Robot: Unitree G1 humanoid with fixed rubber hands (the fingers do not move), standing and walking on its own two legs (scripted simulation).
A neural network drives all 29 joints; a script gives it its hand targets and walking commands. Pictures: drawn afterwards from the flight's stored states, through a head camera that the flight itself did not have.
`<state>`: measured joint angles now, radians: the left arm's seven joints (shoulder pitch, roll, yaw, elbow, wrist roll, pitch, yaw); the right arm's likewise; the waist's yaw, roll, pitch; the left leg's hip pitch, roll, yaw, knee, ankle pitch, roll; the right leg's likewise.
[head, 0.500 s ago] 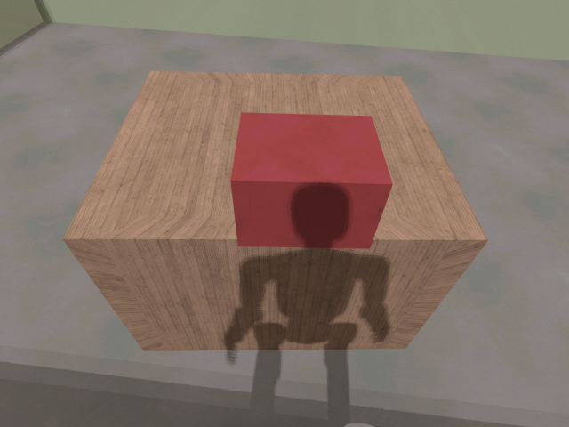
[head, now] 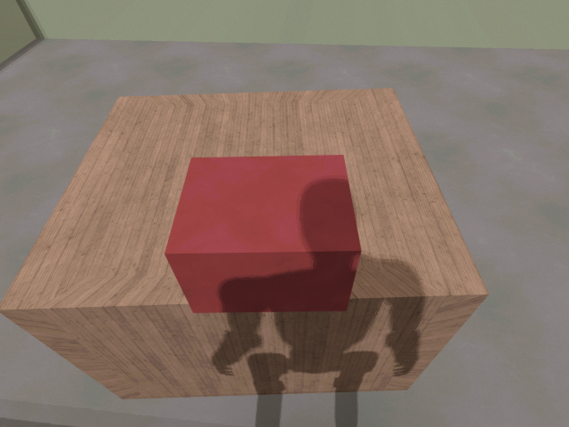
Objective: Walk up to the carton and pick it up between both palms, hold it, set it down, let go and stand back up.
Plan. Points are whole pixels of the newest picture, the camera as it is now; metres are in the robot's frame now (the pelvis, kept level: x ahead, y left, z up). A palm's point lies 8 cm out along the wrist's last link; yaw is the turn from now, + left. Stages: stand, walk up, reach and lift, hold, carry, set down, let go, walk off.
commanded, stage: walk up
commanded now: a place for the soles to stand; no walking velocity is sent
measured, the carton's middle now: (268, 233) +0.46 +0.06 -0.03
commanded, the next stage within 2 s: none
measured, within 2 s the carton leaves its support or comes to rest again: neither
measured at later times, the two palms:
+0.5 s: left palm out of the picture +0.09 +0.27 -0.11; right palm out of the picture +0.09 -0.26 -0.11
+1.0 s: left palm out of the picture +0.08 +0.35 -0.11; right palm out of the picture +0.04 -0.23 -0.11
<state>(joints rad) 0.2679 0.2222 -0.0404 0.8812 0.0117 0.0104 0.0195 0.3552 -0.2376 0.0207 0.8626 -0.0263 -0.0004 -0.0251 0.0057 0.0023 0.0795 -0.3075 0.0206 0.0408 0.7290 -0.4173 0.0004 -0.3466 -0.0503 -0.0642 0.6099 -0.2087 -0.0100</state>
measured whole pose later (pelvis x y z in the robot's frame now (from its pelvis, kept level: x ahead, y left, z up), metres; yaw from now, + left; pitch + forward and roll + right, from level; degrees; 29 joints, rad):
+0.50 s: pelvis +0.02 +0.00 +0.01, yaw -1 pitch -2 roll +0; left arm 0.22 0.30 -0.05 0.92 0.00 0.01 0.00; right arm 0.21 -0.28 0.04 0.91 0.01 0.02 0.00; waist 0.01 -0.01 0.04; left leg -0.24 0.02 0.06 0.54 -0.27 0.00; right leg -0.32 -0.04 -0.05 0.54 -0.19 0.00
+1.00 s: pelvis -0.02 +0.06 -0.01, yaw +1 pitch -1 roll +0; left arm 0.16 0.34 0.00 0.84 0.04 0.04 0.04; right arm 0.27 -0.34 -0.03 0.83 -0.02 0.06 0.03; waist 0.00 0.00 0.07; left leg -0.30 0.04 -0.02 0.66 -0.35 -0.02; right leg -0.44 -0.12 -0.02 0.66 -0.25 0.01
